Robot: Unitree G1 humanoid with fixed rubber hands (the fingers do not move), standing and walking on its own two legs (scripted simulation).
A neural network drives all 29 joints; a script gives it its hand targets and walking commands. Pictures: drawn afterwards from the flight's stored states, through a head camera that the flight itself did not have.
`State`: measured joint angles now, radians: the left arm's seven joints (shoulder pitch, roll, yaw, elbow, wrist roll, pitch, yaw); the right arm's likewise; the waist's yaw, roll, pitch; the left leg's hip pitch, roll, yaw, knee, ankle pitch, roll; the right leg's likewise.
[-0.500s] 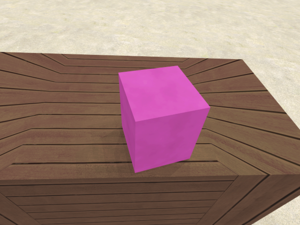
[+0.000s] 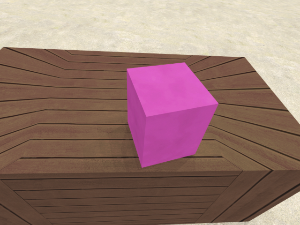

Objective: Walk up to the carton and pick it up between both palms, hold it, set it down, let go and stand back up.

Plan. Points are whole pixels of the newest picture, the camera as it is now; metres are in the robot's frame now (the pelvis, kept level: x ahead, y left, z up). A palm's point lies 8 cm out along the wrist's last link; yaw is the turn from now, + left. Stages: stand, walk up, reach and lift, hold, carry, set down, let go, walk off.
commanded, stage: stand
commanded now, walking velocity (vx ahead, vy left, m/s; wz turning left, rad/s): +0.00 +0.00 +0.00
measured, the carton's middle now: (163, 114) +0.47 -0.04 +0.03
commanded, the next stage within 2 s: none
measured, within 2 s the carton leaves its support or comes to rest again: neither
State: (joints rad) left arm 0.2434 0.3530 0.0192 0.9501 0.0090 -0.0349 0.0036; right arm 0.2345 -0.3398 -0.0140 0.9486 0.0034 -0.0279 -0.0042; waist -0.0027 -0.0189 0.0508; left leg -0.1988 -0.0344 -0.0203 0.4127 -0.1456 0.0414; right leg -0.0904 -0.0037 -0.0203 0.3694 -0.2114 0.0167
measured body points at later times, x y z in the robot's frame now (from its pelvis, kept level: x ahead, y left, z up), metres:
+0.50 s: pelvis +0.01 +0.00 +0.00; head +0.01 +0.01 +0.45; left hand +0.07 +0.31 -0.13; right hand +0.10 -0.31 -0.11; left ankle +0.05 +0.09 -0.74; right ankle +0.00 -0.13 -0.74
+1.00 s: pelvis +0.02 -0.01 +0.00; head +0.02 -0.01 +0.45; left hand +0.07 +0.29 -0.13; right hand +0.09 -0.32 -0.12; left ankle +0.05 +0.09 -0.74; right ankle +0.00 -0.13 -0.74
